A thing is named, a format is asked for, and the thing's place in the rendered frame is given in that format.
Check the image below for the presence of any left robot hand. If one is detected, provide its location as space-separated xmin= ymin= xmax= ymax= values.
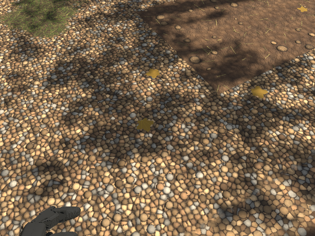
xmin=20 ymin=206 xmax=81 ymax=236

